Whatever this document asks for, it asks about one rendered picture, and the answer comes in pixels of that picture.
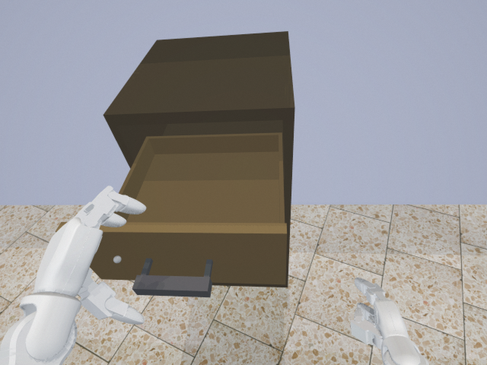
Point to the left robot hand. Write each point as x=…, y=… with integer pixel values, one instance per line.
x=64, y=268

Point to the right robot forearm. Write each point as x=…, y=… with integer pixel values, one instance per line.
x=399, y=350

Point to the left robot forearm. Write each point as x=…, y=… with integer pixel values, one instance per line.
x=47, y=333

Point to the right robot hand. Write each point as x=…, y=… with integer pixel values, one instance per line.
x=372, y=326

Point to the drawer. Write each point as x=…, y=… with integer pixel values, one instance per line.
x=218, y=197

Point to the handle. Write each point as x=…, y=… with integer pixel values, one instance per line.
x=175, y=286

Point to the cabinet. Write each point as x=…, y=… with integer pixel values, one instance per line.
x=211, y=85

